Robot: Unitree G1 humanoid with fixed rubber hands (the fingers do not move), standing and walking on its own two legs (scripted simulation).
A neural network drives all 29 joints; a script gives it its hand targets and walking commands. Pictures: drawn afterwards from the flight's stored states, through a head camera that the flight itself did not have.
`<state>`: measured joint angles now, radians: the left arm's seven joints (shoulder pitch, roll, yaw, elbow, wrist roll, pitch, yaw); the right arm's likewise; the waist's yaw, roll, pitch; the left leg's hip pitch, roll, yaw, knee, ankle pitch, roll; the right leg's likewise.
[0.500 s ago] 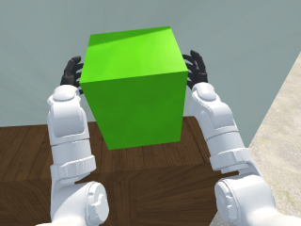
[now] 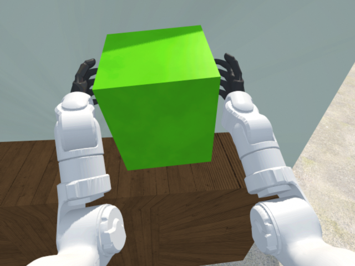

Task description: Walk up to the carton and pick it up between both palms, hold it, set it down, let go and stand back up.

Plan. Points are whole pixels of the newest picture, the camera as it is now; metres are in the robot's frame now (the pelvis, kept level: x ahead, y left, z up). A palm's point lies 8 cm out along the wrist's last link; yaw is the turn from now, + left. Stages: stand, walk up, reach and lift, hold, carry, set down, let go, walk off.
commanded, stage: hold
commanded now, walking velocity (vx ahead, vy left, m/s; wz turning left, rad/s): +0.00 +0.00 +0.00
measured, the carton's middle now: (162, 101) +0.43 +0.01 +0.21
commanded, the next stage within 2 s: set down in 0.96 s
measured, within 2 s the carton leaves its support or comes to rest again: neither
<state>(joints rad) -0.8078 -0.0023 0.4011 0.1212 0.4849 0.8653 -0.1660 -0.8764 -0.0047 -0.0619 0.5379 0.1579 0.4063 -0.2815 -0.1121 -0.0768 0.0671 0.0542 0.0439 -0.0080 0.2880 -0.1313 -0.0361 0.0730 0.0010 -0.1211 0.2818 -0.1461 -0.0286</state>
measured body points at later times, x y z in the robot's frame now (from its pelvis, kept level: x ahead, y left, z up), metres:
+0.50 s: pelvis +0.00 +0.00 +0.00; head -0.06 +0.03 +0.45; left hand +0.38 +0.16 +0.26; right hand +0.38 -0.14 +0.26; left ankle +0.03 +0.14 -0.75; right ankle +0.03 -0.09 -0.75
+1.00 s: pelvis +0.00 +0.00 +0.00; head -0.06 +0.03 +0.44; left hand +0.38 +0.16 +0.26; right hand +0.38 -0.14 +0.27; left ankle +0.03 +0.14 -0.75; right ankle +0.03 -0.09 -0.75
